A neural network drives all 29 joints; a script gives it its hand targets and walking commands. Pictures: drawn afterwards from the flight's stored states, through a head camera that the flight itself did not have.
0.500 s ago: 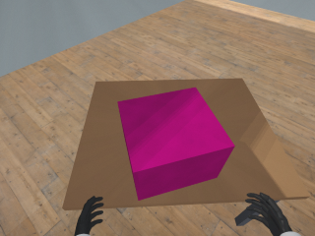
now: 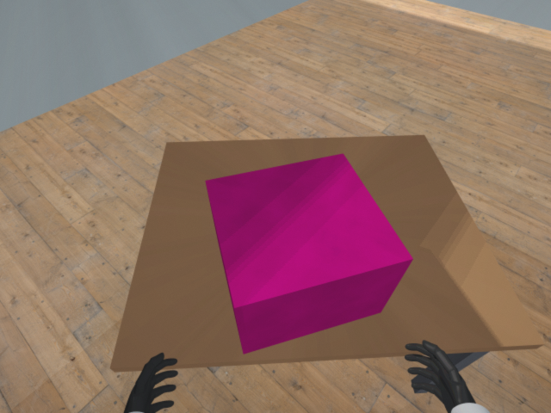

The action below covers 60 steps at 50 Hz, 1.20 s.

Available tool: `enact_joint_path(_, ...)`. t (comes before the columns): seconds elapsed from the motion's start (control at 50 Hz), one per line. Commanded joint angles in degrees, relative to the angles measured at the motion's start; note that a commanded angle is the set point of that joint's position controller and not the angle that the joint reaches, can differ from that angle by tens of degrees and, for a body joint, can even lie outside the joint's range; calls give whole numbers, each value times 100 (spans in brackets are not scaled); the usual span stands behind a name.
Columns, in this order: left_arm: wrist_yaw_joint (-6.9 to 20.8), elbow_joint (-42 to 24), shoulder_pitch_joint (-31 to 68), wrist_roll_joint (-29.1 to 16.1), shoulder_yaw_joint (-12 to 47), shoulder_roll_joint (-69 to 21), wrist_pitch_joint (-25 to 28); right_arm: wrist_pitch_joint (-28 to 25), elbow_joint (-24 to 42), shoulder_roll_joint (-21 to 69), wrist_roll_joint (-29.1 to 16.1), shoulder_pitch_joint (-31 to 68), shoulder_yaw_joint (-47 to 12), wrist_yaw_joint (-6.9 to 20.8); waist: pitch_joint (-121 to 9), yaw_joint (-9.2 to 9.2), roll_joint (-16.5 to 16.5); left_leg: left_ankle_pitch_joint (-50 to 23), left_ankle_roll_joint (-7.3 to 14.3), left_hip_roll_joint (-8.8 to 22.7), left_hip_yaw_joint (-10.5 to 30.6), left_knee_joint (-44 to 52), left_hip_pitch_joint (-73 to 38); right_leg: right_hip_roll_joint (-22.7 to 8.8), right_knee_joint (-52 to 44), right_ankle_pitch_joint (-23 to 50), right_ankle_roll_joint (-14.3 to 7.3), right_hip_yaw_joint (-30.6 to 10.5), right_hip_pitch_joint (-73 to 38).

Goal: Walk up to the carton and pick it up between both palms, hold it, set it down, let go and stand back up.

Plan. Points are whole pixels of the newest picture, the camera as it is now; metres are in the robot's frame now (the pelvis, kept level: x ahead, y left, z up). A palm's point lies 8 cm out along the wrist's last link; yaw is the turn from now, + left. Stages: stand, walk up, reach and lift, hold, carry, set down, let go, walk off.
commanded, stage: let go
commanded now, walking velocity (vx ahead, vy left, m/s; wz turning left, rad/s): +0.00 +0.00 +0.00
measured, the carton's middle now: (295, 248) +0.44 -0.02 -0.11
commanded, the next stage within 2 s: stand in 0.36 s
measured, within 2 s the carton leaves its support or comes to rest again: neither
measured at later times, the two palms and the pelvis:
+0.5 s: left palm out of the picture +0.13 +0.24 -0.09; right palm (475, 405) +0.14 -0.26 -0.08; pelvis +0.00 -0.01 +0.00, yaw +2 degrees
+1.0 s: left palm out of the picture +0.03 +0.31 -0.11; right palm out of the picture +0.06 -0.27 -0.08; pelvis -0.05 +0.02 +0.00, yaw +3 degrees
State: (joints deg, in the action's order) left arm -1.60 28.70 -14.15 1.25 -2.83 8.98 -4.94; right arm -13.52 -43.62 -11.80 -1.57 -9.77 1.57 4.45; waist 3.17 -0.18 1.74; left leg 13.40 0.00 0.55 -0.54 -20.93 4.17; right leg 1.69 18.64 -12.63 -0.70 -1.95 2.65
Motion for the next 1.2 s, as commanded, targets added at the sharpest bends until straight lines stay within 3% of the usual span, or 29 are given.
enact_joint_path(0.0,33,-772,497,-11,-134,564,47,-152,641,-511,182,305,273,-173,-383,7,-274,-1657,-174,-90,-285,11,-815,-21,-312,961,-72,351,696)
enact_joint_path(0.16,138,-701,400,-58,-139,628,1,-231,737,-483,228,226,235,-329,-456,-67,-57,-1824,-145,-112,-287,-55,-886,-34,-263,1440,0,387,603)
enact_joint_path(0.34,183,-736,437,-81,-48,590,-67,-145,785,-411,221,219,193,-350,-270,-97,-69,-1475,-99,-85,-267,29,-829,-31,-329,1025,0,427,684)
enact_joint_path(0.36,64,-66,227,90,-520,1707,387,480,553,-1653,396,-101,364,-521,-783,-66,381,-2571,96,490,306,-513,-26,-535,266,1816,21,-59,398)
enact_joint_path(0.4,60,108,180,3,-466,1721,562,803,671,-1637,375,-222,449,-583,-712,42,207,-2262,115,471,307,-511,88,-601,238,1976,171,-152,231)
enact_joint_path(0.52,130,523,335,-34,-296,1577,741,990,649,-1394,309,-232,270,-511,-534,37,-272,-1562,150,467,427,-454,392,-693,120,1395,72,-229,327)
enact_joint_path(0.68,166,1002,403,-34,-229,1902,764,1048,569,-1775,275,-266,258,-489,-148,18,-304,-812,162,502,621,-113,695,-673,-106,406,31,-242,450)
enact_joint_path(0.82,181,1364,378,-58,-149,2027,774,1034,373,-1958,245,-310,200,-473,-75,19,-199,-138,175,506,754,159,884,-669,-170,-48,49,-229,457)
enact_joint_path(1.0,195,1653,279,-64,-91,2085,767,1067,199,-2057,236,-153,189,-439,63,-18,-336,1128,187,565,1033,578,1377,-626,-33,-469,61,-157,520)
enact_joint_path(1.18,169,1809,223,-64,-47,2167,791,1100,48,-2084,218,-101,200,-401,-40,26,-325,1150,209,573,1088,580,1298,-682,-9,-533,33,-177,676)
